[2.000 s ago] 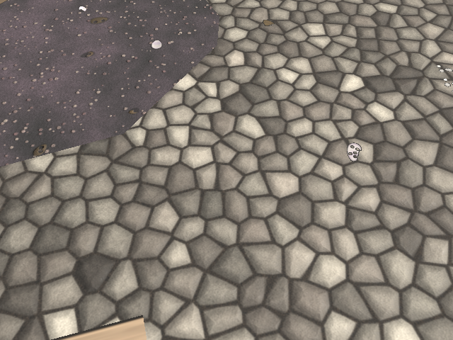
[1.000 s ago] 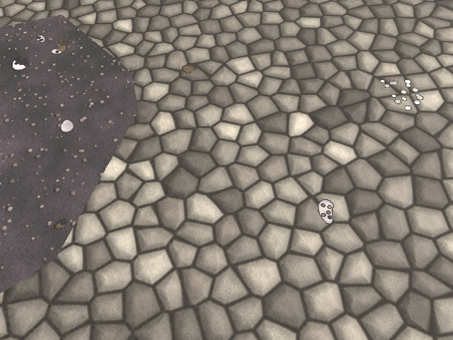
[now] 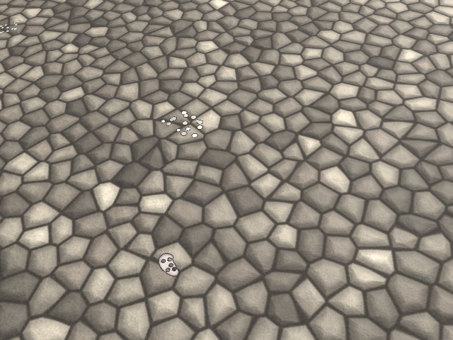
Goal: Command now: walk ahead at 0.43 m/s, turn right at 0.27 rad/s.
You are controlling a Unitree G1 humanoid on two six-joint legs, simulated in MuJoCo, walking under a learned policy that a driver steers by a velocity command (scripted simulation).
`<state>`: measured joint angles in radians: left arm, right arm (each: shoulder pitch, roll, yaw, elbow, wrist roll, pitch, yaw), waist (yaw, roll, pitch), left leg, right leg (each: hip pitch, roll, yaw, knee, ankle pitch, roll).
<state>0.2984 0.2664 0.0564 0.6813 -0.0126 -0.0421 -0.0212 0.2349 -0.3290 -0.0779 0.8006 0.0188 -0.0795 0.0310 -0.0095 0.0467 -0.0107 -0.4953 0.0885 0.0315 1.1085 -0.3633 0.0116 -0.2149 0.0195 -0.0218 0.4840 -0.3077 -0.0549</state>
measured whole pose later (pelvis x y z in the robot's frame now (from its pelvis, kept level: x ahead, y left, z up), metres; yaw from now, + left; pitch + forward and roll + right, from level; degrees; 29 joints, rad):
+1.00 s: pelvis +0.37 -0.01 +0.00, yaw +25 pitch +2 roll +1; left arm 0.19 0.26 0.05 0.63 0.02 -0.01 0.04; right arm 0.16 -0.35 -0.09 0.65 0.02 0.06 -0.02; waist 0.01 0.04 0.03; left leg -0.55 -0.05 -0.06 1.13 -0.44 -0.08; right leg -0.32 -0.04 -0.01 0.48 -0.20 0.01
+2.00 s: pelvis +0.37 +0.01 +0.00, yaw +52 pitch +1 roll +0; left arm 0.20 0.24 0.04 0.72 -0.01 0.01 0.01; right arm 0.22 -0.28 -0.06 0.69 0.02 0.04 -0.01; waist 0.01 0.01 0.02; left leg -0.19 -0.01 -0.04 0.51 -0.36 -0.04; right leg -0.25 0.00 0.03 0.51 -0.27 -0.01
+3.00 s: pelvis +0.58 +0.20 +0.00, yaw +52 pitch -1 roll +0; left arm 0.18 0.26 0.00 0.87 0.01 -0.01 -0.01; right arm 0.17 -0.25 -0.04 0.74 -0.01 0.00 -0.03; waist 0.01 -0.01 0.03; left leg -0.27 0.03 -0.03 0.50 -0.22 -0.03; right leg -0.14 0.04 -0.04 0.47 -0.31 -0.04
